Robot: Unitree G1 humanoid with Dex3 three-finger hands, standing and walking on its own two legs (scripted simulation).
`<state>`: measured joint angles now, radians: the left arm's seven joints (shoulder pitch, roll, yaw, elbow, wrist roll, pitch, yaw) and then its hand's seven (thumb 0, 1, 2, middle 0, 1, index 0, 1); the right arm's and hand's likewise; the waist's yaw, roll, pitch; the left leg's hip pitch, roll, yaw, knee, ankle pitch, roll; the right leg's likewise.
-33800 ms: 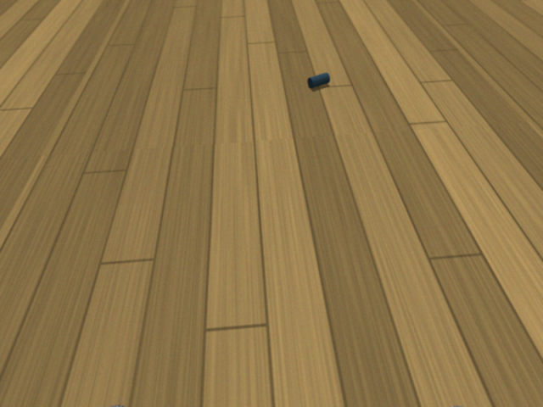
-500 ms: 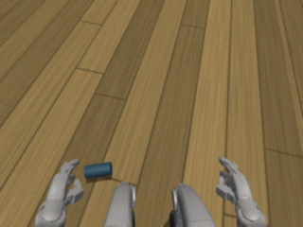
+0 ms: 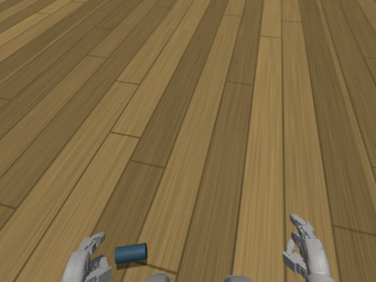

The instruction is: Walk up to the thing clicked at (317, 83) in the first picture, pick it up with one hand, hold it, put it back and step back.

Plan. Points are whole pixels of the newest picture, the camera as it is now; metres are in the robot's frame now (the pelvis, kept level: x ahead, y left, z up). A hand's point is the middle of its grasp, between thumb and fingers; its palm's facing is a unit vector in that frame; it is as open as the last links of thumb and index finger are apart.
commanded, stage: home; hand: left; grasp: from above
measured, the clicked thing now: (131, 253) +0.35 +0.28 -0.68
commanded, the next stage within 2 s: stand in 1.80 s
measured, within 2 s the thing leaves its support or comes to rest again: neither
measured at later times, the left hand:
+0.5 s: hand (111, 270) +0.16 +0.17 -0.05, palm faces +0.04 -0.98 -0.20, open 7.4 cm
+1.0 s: hand (106, 274) +0.16 +0.18 -0.05, palm faces +0.04 -0.98 -0.20, open 7.4 cm
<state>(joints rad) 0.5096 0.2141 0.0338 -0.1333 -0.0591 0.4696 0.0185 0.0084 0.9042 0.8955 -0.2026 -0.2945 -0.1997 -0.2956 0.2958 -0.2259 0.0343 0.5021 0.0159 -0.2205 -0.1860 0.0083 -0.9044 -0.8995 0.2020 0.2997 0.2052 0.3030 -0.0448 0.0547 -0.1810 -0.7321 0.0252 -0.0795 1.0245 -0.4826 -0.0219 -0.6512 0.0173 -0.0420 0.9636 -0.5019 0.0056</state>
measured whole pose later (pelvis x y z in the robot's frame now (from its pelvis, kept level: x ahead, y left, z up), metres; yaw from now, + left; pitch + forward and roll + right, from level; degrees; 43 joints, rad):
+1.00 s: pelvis +0.00 +0.00 +0.00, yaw +0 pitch +10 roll -3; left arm 0.51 0.22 0.03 -0.13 -0.05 0.46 0.02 0.01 0.91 0.90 -0.20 -0.29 -0.20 -0.30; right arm 0.29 -0.22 0.04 0.53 0.01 -0.23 -0.18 0.01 -0.90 -0.90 0.20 0.30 0.21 0.30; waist -0.04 0.05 -0.16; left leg -0.72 0.02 -0.08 1.03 -0.48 -0.02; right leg -0.63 0.02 -0.04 0.96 -0.50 0.01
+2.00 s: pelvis +0.00 +0.00 +0.01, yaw +0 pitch +5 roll -1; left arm 0.29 0.26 -0.01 0.28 0.04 0.18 0.03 0.01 0.90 0.90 -0.20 -0.29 -0.20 -0.30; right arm 0.19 -0.25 0.01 0.71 -0.08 -0.10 -0.08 0.01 -0.90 -0.90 0.20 0.30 0.21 0.30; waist 0.01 0.00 -0.04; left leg -0.57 0.00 -0.04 0.93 -0.45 -0.01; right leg -0.52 -0.01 -0.01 0.91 -0.49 0.01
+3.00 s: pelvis -0.02 +0.01 +0.07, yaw +0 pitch -4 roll +0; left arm 0.18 0.29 0.03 1.15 0.03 0.01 0.02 0.00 0.90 0.90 -0.20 -0.30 -0.20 -0.30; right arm 0.16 -0.30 -0.03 1.13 -0.02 0.01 -0.02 0.00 -0.91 -0.90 0.20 0.30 0.20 0.30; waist 0.01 0.02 0.06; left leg -0.15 0.00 -0.03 0.38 -0.17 0.00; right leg -0.11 -0.02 0.00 0.38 -0.21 0.02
